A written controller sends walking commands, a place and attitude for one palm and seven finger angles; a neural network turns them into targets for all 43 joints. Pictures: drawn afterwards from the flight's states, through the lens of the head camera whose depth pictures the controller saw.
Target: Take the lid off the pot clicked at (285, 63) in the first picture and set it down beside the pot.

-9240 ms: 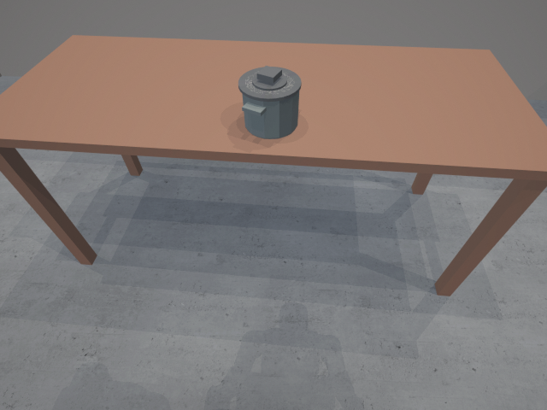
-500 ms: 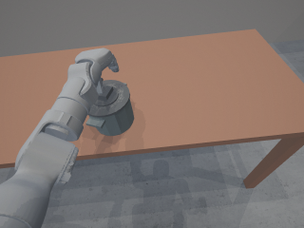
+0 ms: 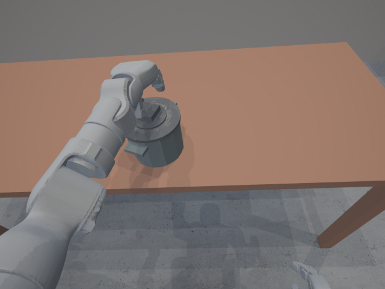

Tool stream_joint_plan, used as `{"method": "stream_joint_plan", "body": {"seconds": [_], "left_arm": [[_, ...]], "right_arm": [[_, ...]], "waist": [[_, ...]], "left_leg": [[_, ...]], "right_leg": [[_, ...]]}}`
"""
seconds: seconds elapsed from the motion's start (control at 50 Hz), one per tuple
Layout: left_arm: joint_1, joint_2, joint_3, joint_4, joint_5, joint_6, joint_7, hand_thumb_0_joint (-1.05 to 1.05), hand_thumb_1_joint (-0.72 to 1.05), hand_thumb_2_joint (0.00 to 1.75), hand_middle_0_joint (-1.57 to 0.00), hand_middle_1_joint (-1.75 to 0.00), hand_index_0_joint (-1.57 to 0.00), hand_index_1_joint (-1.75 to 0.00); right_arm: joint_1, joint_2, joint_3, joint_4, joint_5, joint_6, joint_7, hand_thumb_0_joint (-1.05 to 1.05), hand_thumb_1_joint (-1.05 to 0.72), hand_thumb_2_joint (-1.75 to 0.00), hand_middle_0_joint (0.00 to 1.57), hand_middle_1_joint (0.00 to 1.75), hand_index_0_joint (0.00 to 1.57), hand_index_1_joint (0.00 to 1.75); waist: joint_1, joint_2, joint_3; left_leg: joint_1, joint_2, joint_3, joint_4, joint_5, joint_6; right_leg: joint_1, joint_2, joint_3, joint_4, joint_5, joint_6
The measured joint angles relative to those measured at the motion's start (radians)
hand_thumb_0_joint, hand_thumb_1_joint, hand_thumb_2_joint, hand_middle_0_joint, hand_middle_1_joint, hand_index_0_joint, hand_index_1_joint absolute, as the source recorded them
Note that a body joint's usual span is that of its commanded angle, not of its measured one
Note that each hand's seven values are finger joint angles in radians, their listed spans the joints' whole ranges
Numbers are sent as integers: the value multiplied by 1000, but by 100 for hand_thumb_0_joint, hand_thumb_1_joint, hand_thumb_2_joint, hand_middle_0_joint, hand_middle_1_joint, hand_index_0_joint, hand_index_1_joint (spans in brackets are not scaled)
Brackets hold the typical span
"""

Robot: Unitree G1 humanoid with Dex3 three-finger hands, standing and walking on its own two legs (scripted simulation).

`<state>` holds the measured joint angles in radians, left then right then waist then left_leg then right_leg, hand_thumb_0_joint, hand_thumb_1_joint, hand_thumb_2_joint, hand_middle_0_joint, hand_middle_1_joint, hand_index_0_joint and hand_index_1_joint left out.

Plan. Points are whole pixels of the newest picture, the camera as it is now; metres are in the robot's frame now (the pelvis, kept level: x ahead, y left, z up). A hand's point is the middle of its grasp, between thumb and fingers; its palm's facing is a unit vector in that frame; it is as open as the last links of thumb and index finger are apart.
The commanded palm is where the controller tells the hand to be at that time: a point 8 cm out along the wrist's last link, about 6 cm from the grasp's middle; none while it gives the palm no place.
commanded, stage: lower the open fingers around the knob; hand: left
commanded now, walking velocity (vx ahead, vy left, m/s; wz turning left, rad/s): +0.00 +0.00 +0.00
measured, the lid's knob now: (148, 111) +0.51 +0.11 +0.08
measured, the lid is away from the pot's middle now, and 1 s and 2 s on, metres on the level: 0.00 0.00 0.00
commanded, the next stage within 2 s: close the fingers and squeeze the knob in 0.90 s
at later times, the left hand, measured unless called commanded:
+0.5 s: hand (142, 110) +0.47 +0.11 +0.12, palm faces -0.34 -0.06 -0.94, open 10.3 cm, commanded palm +0.47 +0.11 +0.18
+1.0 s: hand (143, 113) +0.47 +0.11 +0.11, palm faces -0.35 -0.06 -0.94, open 10.3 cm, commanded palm +0.48 +0.11 +0.17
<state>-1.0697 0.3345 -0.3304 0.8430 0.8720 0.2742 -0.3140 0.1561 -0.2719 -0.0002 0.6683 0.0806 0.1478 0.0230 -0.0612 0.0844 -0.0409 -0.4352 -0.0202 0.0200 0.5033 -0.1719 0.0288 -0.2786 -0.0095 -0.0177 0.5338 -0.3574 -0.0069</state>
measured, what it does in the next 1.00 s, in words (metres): stands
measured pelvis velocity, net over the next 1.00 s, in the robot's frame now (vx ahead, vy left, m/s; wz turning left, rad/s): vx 0.00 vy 0.01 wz -0.02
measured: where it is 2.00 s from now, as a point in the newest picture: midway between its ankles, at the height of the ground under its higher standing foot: outside the picture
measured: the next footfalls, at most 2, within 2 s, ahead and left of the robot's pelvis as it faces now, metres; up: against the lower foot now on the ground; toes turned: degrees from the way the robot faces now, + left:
none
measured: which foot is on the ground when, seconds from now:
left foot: down 0.00-1.00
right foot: down 0.00-1.00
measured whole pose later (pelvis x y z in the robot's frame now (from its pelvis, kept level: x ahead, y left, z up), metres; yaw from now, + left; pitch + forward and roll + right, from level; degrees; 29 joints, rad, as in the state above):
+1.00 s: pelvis +0.00 +0.01 +0.00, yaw -1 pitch +8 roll +0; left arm -1.07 0.33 -0.30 1.00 0.88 0.24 -0.26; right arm 0.24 -0.27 -0.02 0.71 0.08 0.12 0.01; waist -0.10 0.08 -0.06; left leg -0.49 -0.01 0.04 0.53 -0.18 0.04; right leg -0.33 0.00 0.00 0.54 -0.35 0.00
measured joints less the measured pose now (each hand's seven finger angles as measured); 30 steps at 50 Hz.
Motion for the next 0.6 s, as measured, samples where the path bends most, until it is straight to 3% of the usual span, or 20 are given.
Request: {"method": "stream_joint_plan", "body": {"seconds": [0.16,0.34,0.46,0.6], "left_arm": [[-27,-15,11,73,-1,31,-10,0,-33,147,-83,-8,-84,-8],[1,-1,38,77,4,-18,1,0,-33,147,-83,-8,-84,-8],[11,8,49,116,12,-18,38,0,-33,147,-83,-8,-84,-8],[36,19,45,107,4,-38,30,0,-33,147,-83,-8,-83,-8]], "right_arm": [[37,0,5,18,-1,-3,-5,1,-91,-90,20,30,20,30],[93,-10,-9,28,-6,-17,-17,1,-91,-90,20,30,20,30],[107,-17,-15,37,-2,-18,-17,1,-91,-90,19,30,19,30],[108,-16,-26,35,-5,-31,-21,1,-91,-90,19,30,19,30]], "waist": [[-17,6,1],[-35,1,6],[-42,-4,0],[-42,-6,1]], "left_leg": [[-4,0,4,-6,7,3],[-4,6,14,-9,6,5],[-12,12,21,-4,3,5],[-25,13,17,7,-1,6]], "right_leg": [[-7,-1,4,-3,6,3],[-10,4,16,-9,13,4],[-20,8,23,-8,15,4],[-27,10,19,-7,15,5]]}}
